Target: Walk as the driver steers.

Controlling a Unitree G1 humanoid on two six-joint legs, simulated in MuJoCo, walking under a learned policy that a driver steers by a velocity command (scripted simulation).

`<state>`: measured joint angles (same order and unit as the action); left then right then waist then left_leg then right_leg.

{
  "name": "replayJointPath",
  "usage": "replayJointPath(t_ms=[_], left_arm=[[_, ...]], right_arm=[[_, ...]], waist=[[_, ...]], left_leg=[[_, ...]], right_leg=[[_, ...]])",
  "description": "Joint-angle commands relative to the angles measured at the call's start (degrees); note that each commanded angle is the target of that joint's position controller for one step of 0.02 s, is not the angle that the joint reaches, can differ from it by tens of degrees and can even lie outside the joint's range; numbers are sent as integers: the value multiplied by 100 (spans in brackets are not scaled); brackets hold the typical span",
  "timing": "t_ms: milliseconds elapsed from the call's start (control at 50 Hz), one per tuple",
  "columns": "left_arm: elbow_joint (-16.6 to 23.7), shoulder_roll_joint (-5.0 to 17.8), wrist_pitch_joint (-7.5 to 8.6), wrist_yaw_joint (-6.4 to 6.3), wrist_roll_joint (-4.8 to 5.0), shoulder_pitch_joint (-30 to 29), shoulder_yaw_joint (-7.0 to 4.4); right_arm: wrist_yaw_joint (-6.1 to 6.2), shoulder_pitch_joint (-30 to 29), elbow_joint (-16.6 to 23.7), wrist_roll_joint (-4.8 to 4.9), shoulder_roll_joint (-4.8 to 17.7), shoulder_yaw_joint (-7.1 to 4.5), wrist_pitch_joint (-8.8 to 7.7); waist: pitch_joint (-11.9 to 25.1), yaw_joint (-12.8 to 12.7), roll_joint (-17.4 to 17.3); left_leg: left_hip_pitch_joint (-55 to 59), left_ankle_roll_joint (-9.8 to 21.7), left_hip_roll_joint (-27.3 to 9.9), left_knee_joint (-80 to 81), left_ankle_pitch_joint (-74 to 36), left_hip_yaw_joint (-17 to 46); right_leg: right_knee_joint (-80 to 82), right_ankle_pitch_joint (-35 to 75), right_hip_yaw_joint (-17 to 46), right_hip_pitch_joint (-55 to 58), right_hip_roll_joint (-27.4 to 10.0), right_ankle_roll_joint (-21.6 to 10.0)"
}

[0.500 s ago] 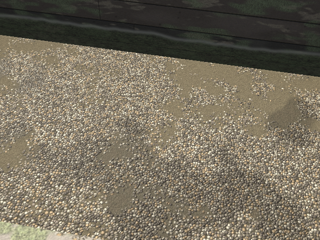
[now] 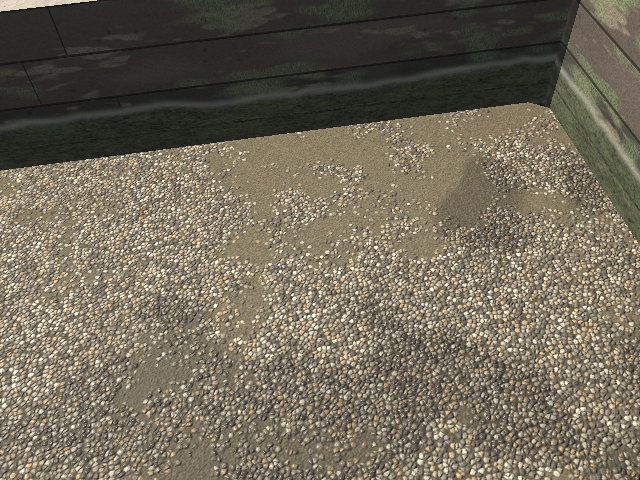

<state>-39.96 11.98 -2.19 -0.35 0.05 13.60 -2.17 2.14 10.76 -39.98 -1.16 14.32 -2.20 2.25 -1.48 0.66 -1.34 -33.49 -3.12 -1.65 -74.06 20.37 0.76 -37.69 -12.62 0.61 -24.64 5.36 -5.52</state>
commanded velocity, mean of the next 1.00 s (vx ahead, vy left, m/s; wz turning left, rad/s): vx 0.50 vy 0.00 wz -0.09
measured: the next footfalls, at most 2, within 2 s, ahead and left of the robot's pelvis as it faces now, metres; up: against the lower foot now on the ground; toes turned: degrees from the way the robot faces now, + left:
left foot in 0.26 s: +0.11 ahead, +0.11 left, +0.00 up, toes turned -3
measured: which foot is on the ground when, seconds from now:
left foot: up 0.00-0.24, down 0.26-1.00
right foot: down 0.00-1.00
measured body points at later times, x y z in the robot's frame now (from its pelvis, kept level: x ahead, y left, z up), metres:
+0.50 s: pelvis +0.07 +0.03 +0.01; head +0.07 +0.03 +0.46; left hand +0.30 +0.23 -0.06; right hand +0.24 -0.18 -0.08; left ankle +0.07 +0.11 -0.72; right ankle +0.08 -0.06 -0.72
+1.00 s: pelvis +0.09 +0.02 +0.01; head +0.07 +0.02 +0.46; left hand +0.29 +0.22 -0.07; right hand +0.29 -0.18 -0.07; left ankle +0.07 +0.11 -0.72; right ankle +0.08 -0.06 -0.72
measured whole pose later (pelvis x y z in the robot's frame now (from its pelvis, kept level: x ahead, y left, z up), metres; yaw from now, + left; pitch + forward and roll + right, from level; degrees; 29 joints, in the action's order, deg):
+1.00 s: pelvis +0.09 +0.02 +0.01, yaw -2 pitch -3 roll +0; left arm -35.5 9.0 -4.6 -0.2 -1.0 4.9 3.4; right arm 0.0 5.5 -34.7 -1.4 9.6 2.9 3.7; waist -0.5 -0.7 -0.2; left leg -11.6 3.0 3.6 -35.4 20.9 0.1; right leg -35.8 -20.1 2.2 -12.6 5.2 -3.9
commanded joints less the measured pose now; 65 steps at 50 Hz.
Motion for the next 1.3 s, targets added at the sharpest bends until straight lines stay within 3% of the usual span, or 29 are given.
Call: replayJointPath(t_ms=[20, 80, 140, 160, 200, 220, 260, 280, 300, 380, 560, 620, 640, 700, 780, 800, 820, 860, 1000, 1020, 1040, 1080, 1100, 1120, 1180, 1200, 1220, 1240, 1300], left_arm=[[585, 589, 339, 54, -60, -500, 7], [621, 713, 374, 59, 32, -489, 63], [762, 695, 208, 72, -32, -493, 84], [781, 622, 150, 71, -105, -477, 124], [814, 656, 82, 54, -112, -504, 126], [860, 649, 30, 27, -64, -678, 138], [904, 564, -9, -55, 48, -851, 183], [977, 326, -5, -23, 17, -748, 265], [1093, 245, 7, 26, -60, -1120, 325], [1043, 332, 70, 134, -168, -1221, 331], [977, 184, -101, -13, -179, -1401, 389], [977, 180, -111, -17, -142, -1460, 390], [1066, 184, -101, 54, -191, -1648, 383], [963, 172, -52, 63, -216, -1410, 376], [955, 122, -49, 58, -178, -1522, 386], [879, 123, -66, -23, -91, -1336, 394], [928, 134, -104, -29, -69, -1547, 404], [986, 144, -151, -16, -76, -1637, 412], [1028, 145, -136, 5, -107, -1487, 439], [1146, 127, -113, 85, -155, -1680, 451], [994, 96, -101, 24, -145, -1310, 447], [1042, 111, -113, 3, -108, -1477, 455], [1169, 88, -94, 84, -154, -1706, 467], [1019, 72, -92, 21, -135, -1337, 459], [1073, 88, -112, 2, -99, -1518, 466], [1199, 72, -97, 84, -144, -1728, 481], [1149, 41, -70, 105, -197, -1555, 475], [1009, 55, -63, 26, -129, -1264, 472], [1093, 84, -104, 1, -82, -1539, 473]], right_arm=[[44, 492, 354, -102, 217, -42, 195], [-2, 17, 458, -131, 180, 30, 348], [-69, -491, 555, -69, 188, 121, 357], [-60, -628, 704, -120, 80, 200, 345], [-70, -604, 798, -117, 34, 271, 278], [-91, -512, 804, -81, 45, 273, 189], [-115, -72, 732, -196, -121, 354, 64], [-133, -421, 766, -70, 227, 272, 26], [-167, -673, 894, -8, 260, 266, 40], [-209, -775, 1007, -5, 236, 368, 25], [-193, -526, 986, 7, 128, 385, 13], [-195, -579, 996, -6, 119, 379, 48], [-203, -771, 1079, 31, 218, 358, 104], [-179, -804, 1064, -13, 188, 316, 126], [-170, -978, 1083, -33, 78, 311, 157], [-160, -771, 998, -53, -10, 322, 106], [-175, -882, 1028, -55, -58, 353, 105], [-201, -988, 1038, -45, -48, 368, 101], [-200, -1019, 1029, -21, -50, 397, 29], [-203, -1256, 1147, 40, 20, 392, 71], [-189, -956, 1005, -31, -33, 372, 35], [-189, -1001, 1031, -35, -91, 402, 27], [-198, -1250, 1143, 22, -17, 397, 71], [-184, -948, 1007, -46, -50, 370, 38], [-191, -982, 1019, -50, -100, 401, 24], [-198, -1242, 1146, 11, -14, 389, 73], [-197, -1179, 1114, -13, 1, 364, 88], [-178, -881, 1000, -61, -77, 363, 40], [-184, -991, 1018, -60, -108, 390, 30]], waist=[[500, 490, 694], [653, 385, 617], [540, 43, 678], [396, -106, 742], [524, -157, 669], [587, -44, 439], [890, 1, 200], [859, -260, -620], [574, -136, -922], [494, -229, -459], [518, -118, 218], [458, -98, 206], [232, -179, 169], [716, -212, 47], [902, -176, 99], [1240, -69, 111], [828, -28, 193], [530, -46, 238], [361, -125, 116], [150, -224, 101], [709, -167, 41], [438, -124, 147], [209, -223, 146], [747, -162, 96], [454, -121, 218], [197, -216, 183], [509, -262, 136], [933, -153, 132], [464, -105, 229]], left_leg=[[757, -201, 223, 523, -336, -115], [1094, -163, 256, 1682, -384, 7], [1045, -58, 228, 2772, -187, 56], [1194, -52, 260, 2834, -136, -32], [1463, 73, 244, 3299, 56, -75], [1630, 242, 111, 4137, -133, 30], [2918, 538, -68, 4454, -831, 99], [3033, 752, -294, 4474, -967, 664], [2645, 884, -565, 4822, -1046, 1085], [2201, 871, -489, 4883, -1350, 1062], [2640, 735, -142, 4372, -1869, 601], [2630, 701, -70, 4319, -1902, 540], [2539, 728, -214, 4212, -3033, 693], [2831, 766, -228, 4047, -3524, 649], [2803, 674, -101, 4010, -3048, 504], [2968, 622, 42, 4106, -1736, 351], [2745, 590, 98, 4197, -1316, 332], [2578, 579, 116, 4256, -1004, 359], [2506, 611, 80, 4314, -943, 457], [2325, 610, -53, 4247, -2030, 578], [2654, 634, 40, 4265, -1126, 490], [2508, 602, 90, 4300, -922, 447], [2316, 597, -32, 4231, -1980, 559], [2643, 613, 72, 4237, -1054, 463], [2492, 585, 113, 4273, -847, 428], [2295, 568, 2, 4200, -1915, 529], [2439, 591, -41, 4140, -2110, 567], [2734, 591, 85, 4170, -1069, 433], [2489, 564, 140, 4237, -776, 401]], right_leg=[[1787, 1941, 1355, -571, -1147, -653], [1910, 1848, 1231, 1, -1059, -379], [1872, 887, 1494, 683, -1169, -319], [1876, 1198, 1463, 523, -1128, -281], [1799, 855, 1720, 703, -1251, -380], [1670, 317, 1953, 888, -1305, -363], [1139, 288, 1851, 401, -1080, -152], [986, -405, 1106, 41, -489, 79], [719, -482, 615, 3, -170, 313], [648, -181, 422, 700, -255, 357], [610, 289, 584, 751, -448, 159], [590, 475, 613, 783, -472, 148], [322, 1169, 441, 617, -504, 190], [306, 1364, 403, 788, -493, 220], [365, 1640, 432, 980, -550, 186], [605, 875, 673, 1157, -573, 136], [719, 727, 747, 998, -608, 108], [832, 507, 814, 860, -638, 95], [937, 158, 803, 777, -598, 118], [655, 1036, 548, 700, -593, 155], [859, 282, 740, 942, -574, 131], [932, 228, 793, 848, -601, 116], [655, 1135, 550, 773, -605, 138], [864, 380, 753, 993, -598, 119], [944, 300, 826, 889, -632, 88], [683, 1207, 568, 787, -628, 122], [619, 1310, 528, 908, -614, 128], [849, 496, 757, 1063, -617, 105], [965, 383, 864, 905, -671, 66]])
Velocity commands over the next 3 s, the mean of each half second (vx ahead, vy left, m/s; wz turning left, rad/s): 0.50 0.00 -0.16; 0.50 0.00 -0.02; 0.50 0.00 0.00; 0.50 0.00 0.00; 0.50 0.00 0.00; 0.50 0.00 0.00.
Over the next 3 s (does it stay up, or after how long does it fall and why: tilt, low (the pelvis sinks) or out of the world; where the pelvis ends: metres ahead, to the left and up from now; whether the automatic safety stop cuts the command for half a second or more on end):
stays up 0.09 -0.01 0.01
